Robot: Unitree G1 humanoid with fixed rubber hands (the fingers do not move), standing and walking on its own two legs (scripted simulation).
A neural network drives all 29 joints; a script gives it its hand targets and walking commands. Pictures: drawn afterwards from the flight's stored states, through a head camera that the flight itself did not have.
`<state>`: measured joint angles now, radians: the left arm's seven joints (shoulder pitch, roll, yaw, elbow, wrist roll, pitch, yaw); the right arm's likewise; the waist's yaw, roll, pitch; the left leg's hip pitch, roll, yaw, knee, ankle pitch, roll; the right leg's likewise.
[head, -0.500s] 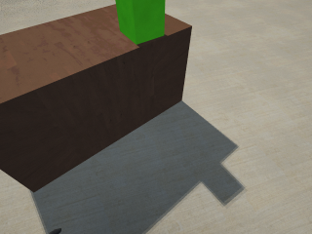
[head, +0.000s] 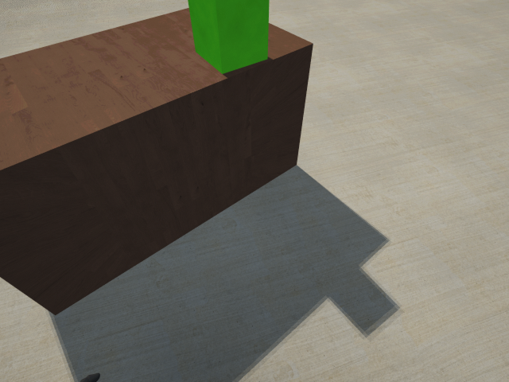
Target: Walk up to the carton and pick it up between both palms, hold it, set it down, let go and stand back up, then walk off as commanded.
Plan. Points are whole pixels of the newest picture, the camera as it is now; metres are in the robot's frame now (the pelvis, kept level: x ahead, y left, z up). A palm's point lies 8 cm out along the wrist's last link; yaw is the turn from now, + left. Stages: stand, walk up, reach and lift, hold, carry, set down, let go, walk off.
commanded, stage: stand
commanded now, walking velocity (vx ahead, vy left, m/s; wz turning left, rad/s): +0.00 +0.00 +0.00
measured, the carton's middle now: (228, 21) +1.22 +0.15 +0.04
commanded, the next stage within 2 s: none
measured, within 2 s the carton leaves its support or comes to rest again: neither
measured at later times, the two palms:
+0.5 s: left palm out of the picture +0.08 +0.31 -0.11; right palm out of the picture +0.08 -0.30 -0.11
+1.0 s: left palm out of the picture +0.08 +0.31 -0.11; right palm out of the picture +0.08 -0.30 -0.11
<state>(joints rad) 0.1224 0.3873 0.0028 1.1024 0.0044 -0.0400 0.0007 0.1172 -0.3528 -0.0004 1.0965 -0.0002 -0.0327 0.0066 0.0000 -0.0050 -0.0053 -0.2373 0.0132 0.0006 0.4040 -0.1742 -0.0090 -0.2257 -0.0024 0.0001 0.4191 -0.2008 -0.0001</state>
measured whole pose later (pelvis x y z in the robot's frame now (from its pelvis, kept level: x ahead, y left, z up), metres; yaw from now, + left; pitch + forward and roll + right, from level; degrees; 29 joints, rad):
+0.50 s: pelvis +0.00 +0.00 +0.00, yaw +0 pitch +0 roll +0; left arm 0.12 0.39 0.00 1.10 0.00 -0.04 0.00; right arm 0.12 -0.35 0.00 1.10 0.00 -0.03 0.01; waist 0.00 0.00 -0.01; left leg -0.24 0.01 0.00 0.40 -0.17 -0.01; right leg -0.22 0.00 0.00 0.41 -0.20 0.00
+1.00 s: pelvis +0.00 +0.00 +0.00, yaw +0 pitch +0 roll +0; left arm 0.12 0.39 0.00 1.11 0.00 -0.04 0.00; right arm 0.12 -0.35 0.00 1.10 0.00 -0.03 0.01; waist 0.00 0.00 -0.01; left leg -0.24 0.01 0.00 0.40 -0.17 -0.01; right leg -0.22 0.00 0.00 0.41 -0.20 0.00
